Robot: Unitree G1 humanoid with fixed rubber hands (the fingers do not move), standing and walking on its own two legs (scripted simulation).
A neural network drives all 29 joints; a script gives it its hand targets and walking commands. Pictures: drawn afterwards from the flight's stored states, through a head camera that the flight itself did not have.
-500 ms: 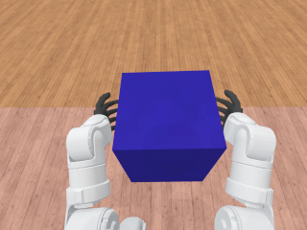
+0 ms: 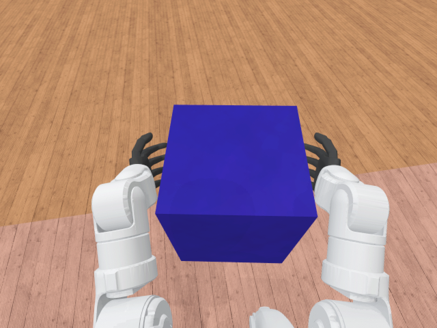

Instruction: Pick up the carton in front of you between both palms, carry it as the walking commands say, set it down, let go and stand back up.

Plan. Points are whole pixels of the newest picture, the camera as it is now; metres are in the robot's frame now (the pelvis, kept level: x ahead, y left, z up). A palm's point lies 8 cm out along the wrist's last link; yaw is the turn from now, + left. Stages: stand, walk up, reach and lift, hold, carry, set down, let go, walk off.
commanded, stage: carry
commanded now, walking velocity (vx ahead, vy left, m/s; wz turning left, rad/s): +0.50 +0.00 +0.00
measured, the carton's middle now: (232, 191) +0.36 -0.03 +0.05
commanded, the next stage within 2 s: none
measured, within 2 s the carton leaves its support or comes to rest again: neither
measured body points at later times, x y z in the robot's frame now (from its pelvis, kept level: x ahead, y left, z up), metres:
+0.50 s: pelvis +0.29 -0.02 +0.03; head +0.33 -0.04 +0.48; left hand +0.64 +0.16 +0.17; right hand +0.67 -0.15 +0.16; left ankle +0.43 +0.11 -0.65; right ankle +0.22 -0.10 -0.71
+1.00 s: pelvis +0.58 -0.03 +0.05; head +0.60 -0.04 +0.50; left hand +0.94 +0.12 +0.19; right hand +0.95 -0.18 +0.18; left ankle +0.48 +0.08 -0.62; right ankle +0.64 -0.10 -0.67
